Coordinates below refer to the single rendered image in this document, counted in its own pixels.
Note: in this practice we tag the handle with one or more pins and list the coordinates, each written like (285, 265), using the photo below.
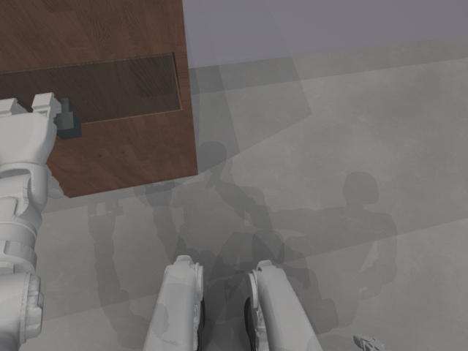
(68, 124)

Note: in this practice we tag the robot right hand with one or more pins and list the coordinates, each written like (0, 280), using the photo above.
(368, 344)

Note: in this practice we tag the left robot upper arm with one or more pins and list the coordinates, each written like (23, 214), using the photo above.
(21, 309)

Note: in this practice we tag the robot left thigh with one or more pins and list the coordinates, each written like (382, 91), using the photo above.
(171, 325)

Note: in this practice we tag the drawer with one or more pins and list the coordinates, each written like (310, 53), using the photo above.
(99, 90)

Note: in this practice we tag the robot left hand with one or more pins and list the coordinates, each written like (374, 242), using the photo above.
(30, 137)

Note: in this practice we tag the robot right thigh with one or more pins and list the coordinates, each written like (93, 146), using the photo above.
(287, 326)

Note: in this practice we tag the robot thigh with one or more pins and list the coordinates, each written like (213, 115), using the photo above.
(171, 325)
(287, 326)

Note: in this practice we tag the cabinet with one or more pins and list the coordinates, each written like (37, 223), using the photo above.
(121, 152)

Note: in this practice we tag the left robot forearm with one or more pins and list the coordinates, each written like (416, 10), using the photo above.
(23, 196)

